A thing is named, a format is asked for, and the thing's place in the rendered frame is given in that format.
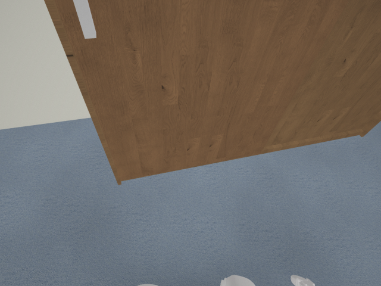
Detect handle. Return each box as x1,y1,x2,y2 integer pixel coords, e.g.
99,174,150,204
73,0,96,39

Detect wardrobe door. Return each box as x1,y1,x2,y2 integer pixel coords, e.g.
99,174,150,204
54,0,349,180
265,0,381,147

